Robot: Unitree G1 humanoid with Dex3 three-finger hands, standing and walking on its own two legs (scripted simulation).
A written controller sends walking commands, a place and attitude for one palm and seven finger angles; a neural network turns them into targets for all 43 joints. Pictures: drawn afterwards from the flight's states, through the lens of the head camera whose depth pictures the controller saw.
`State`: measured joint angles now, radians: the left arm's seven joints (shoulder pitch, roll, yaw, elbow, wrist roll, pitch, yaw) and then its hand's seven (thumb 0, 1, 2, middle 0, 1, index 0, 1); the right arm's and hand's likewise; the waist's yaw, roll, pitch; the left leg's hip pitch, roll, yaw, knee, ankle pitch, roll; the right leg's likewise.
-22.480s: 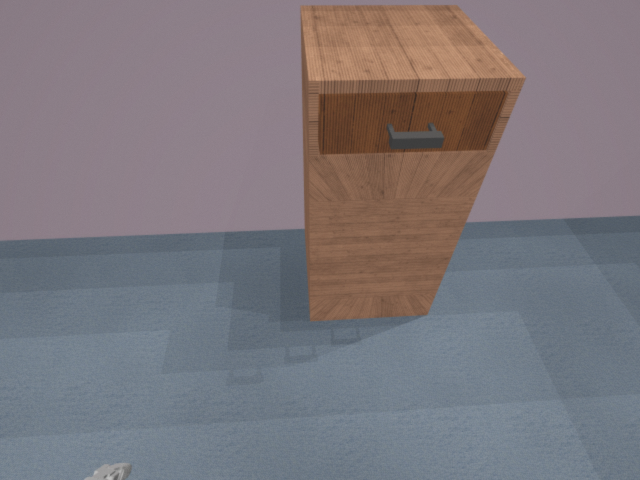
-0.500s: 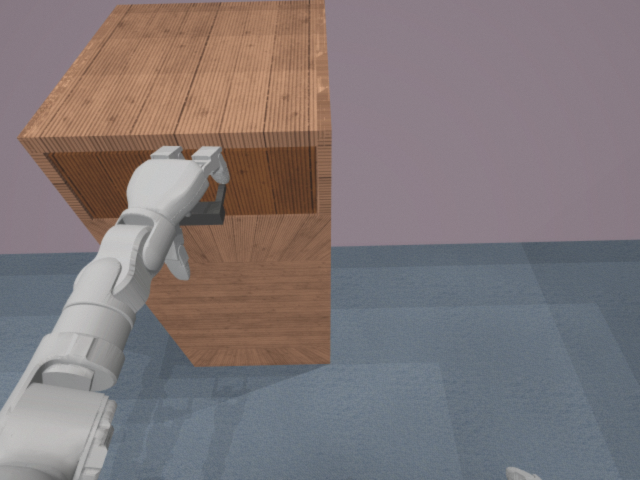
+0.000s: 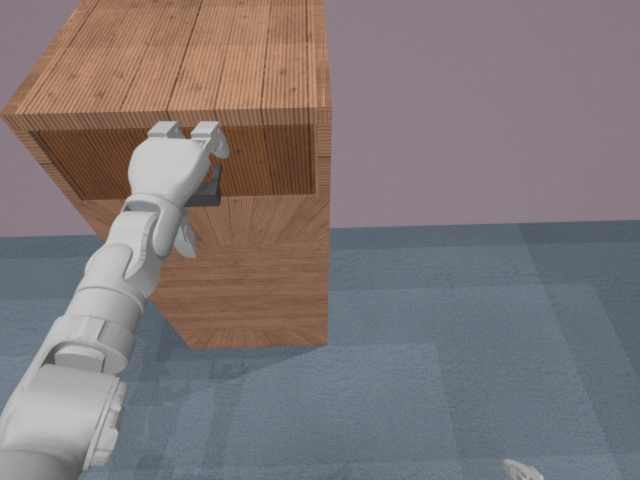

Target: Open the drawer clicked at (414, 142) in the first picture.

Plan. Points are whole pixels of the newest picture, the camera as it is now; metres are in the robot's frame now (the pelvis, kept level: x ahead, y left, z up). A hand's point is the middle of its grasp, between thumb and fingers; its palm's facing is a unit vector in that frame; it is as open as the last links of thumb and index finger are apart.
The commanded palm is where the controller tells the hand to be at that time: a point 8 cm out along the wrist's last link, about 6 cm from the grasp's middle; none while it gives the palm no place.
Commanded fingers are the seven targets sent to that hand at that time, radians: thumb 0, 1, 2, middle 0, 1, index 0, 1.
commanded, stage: lower the fingers behind the handle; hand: left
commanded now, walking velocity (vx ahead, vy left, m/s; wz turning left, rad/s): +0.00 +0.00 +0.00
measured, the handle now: (184, 183) +0.51 +0.21 +0.05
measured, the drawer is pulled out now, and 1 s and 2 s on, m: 0.00 0.00 0.00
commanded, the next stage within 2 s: close the thumb around the handle in 1.28 s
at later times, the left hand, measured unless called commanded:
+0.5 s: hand (167, 213) +0.44 +0.22 +0.06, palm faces -0.01 -0.05 -1.00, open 13.9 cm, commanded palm +0.43 +0.21 +0.11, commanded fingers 0.00 -0.50 0.30 -0.30 -1.20 -0.30 -1.20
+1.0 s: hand (179, 224) +0.45 +0.21 +0.03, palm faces -0.02 -0.02 -1.00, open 13.9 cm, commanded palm +0.42 +0.21 +0.08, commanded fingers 0.00 -0.50 0.30 -0.30 -1.20 -0.30 -1.20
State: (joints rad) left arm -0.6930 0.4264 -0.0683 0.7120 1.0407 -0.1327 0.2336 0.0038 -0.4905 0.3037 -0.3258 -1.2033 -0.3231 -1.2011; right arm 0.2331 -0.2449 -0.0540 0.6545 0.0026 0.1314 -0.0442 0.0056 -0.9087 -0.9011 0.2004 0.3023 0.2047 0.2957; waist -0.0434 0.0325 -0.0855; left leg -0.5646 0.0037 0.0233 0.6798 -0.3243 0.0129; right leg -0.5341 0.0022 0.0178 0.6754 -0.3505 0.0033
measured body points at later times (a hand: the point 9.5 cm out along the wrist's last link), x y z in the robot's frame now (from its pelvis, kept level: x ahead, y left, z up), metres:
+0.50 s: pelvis +0.00 +0.00 -0.01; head +0.06 -0.01 +0.44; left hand +0.44 +0.22 +0.11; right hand +0.07 -0.28 -0.13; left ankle +0.00 +0.11 -0.72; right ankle -0.02 -0.13 -0.72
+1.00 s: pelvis +0.00 +0.00 -0.01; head +0.06 -0.02 +0.44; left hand +0.44 +0.21 +0.09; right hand +0.04 -0.27 -0.14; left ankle +0.00 +0.11 -0.72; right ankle -0.02 -0.13 -0.72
